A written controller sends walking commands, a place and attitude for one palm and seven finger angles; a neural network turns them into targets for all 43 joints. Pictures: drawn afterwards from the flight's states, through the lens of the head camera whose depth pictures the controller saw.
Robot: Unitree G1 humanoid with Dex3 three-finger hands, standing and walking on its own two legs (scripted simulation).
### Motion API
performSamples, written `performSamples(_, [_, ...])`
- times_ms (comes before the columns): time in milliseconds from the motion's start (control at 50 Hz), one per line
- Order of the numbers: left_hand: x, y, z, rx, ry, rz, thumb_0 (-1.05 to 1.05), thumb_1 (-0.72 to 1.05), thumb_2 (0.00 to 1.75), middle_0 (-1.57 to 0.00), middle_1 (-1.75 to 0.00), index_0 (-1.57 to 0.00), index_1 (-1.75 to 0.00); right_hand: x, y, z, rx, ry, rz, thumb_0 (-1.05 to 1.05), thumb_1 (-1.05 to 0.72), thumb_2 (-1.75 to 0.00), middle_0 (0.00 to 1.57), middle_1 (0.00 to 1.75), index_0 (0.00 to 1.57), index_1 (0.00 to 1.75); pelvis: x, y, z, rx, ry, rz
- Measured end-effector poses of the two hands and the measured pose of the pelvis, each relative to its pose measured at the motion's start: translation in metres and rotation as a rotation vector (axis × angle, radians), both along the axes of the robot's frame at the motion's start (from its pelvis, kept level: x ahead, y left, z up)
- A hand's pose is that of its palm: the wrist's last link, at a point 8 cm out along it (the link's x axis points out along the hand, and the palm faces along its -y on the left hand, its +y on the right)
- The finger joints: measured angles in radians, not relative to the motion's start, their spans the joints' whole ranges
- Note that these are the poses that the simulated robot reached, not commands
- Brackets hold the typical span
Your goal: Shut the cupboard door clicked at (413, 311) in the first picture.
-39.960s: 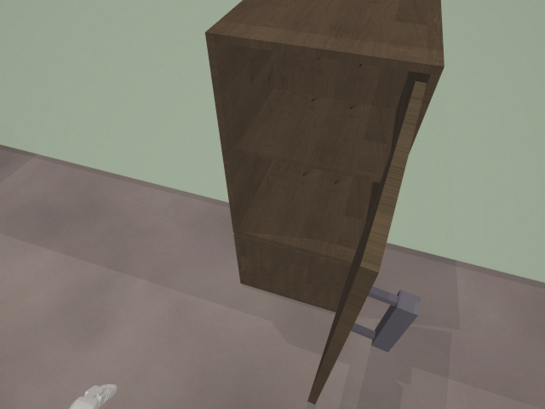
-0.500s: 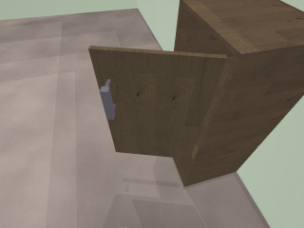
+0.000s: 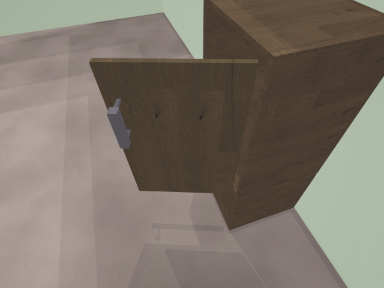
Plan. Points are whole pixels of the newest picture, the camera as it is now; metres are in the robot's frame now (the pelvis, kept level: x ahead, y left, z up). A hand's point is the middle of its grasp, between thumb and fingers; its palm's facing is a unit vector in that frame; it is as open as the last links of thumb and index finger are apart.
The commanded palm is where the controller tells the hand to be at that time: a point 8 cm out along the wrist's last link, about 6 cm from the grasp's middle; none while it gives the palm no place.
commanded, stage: come to a stop and stand still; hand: left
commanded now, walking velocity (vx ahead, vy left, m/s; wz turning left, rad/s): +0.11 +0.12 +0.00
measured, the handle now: (121, 123) +0.51 +0.23 +0.03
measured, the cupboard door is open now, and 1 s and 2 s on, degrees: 69 69 69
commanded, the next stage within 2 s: look again from close up in 0.98 s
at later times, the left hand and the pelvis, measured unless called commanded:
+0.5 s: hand out of the picture +0.01 +0.24 -0.17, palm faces +0.02 -0.97 -0.26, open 7.4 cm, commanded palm none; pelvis -0.01 +0.04 +0.00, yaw +0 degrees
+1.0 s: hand out of the picture -0.04 +0.24 -0.18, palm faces +0.00 -0.98 -0.20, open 7.4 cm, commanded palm none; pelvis -0.04 +0.06 +0.00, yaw +0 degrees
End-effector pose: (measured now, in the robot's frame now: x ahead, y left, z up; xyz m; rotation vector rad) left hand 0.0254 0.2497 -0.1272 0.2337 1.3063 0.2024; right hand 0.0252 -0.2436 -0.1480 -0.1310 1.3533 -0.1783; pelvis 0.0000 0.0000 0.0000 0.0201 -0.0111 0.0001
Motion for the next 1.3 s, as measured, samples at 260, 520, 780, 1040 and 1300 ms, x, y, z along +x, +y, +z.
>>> performSamples(260, [-0.010, -0.012, -0.019, -0.102, 0.007, 0.022, 0.01, 0.94, 0.90, -0.20, -0.30, -0.20, -0.30, -0.036, 0.018, 0.015, -0.043, 0.060, 0.026, 0.00, -0.91, -0.90, 0.20, 0.30, 0.20, 0.30, -0.003, 0.010, 0.004, -0.017, -0.019, 0.012])
performSamples(520, [-0.024, 0.038, -0.014, -0.027, -0.006, 0.001, 0.01, 0.91, 0.90, -0.20, -0.30, -0.20, -0.30, 0.006, 0.056, 0.005, -0.011, -0.112, 0.051, 0.00, -0.92, -0.89, 0.20, 0.30, 0.20, 0.30, -0.015, 0.043, -0.005, -0.029, -0.008, 0.007])
performSamples(780, [-0.040, 0.043, -0.017, -0.069, 0.006, -0.010, 0.00, 0.91, 0.90, -0.20, -0.30, -0.19, -0.30, 0.007, 0.077, 0.011, -0.007, -0.139, 0.069, 0.00, -0.91, -0.89, 0.20, 0.30, 0.20, 0.30, -0.032, 0.062, -0.002, -0.025, -0.020, -0.006])
performSamples(1040, [-0.071, 0.039, -0.018, -0.087, 0.081, -0.001, 0.00, 0.91, 0.90, -0.20, -0.30, -0.20, -0.30, -0.038, 0.076, 0.009, -0.008, -0.029, 0.032, 0.00, -0.91, -0.89, 0.20, 0.30, 0.20, 0.30, -0.042, 0.063, 0.001, -0.021, -0.017, -0.006])
performSamples(1300, [-0.078, 0.027, -0.015, -0.085, 0.099, 0.003, 0.00, 0.91, 0.90, -0.20, -0.30, -0.19, -0.30, -0.065, 0.076, 0.003, 0.025, 0.036, 0.004, 0.00, -0.91, -0.89, 0.20, 0.30, 0.20, 0.30, -0.046, 0.055, 0.002, -0.017, -0.015, -0.006])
